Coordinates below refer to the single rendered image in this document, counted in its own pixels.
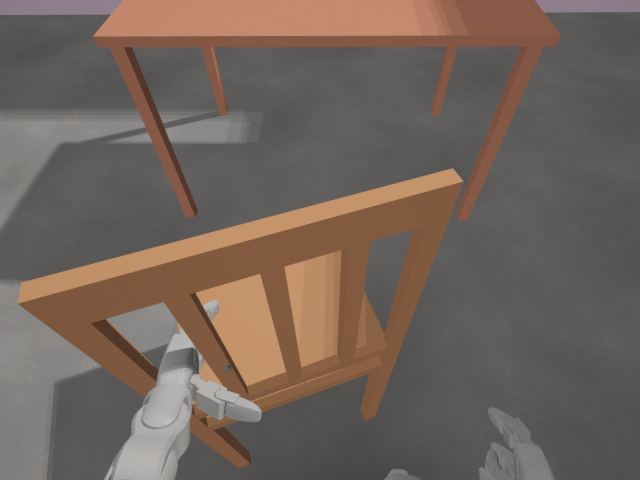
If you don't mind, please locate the robot left hand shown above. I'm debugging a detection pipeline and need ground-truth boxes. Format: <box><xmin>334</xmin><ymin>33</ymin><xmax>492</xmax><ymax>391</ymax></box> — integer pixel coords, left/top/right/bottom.
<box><xmin>156</xmin><ymin>300</ymin><xmax>262</xmax><ymax>422</ymax></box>

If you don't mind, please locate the robot right hand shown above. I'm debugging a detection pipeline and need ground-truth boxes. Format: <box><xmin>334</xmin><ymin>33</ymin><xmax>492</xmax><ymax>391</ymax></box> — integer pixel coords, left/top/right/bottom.
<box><xmin>479</xmin><ymin>407</ymin><xmax>556</xmax><ymax>480</ymax></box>

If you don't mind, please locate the chair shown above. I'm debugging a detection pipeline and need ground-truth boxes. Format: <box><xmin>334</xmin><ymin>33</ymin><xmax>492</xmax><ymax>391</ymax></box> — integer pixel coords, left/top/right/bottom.
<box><xmin>18</xmin><ymin>168</ymin><xmax>464</xmax><ymax>469</ymax></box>

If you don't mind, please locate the table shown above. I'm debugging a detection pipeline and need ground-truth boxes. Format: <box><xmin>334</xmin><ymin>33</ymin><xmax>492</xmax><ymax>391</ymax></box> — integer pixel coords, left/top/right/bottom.
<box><xmin>93</xmin><ymin>0</ymin><xmax>561</xmax><ymax>221</ymax></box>

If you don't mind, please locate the left robot forearm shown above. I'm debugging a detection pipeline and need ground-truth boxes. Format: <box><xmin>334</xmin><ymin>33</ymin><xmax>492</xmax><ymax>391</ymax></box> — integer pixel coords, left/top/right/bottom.
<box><xmin>104</xmin><ymin>384</ymin><xmax>193</xmax><ymax>480</ymax></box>

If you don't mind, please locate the right robot shin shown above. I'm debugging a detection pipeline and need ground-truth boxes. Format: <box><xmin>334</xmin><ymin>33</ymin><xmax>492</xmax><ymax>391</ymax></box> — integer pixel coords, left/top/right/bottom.
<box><xmin>387</xmin><ymin>469</ymin><xmax>408</xmax><ymax>477</ymax></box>

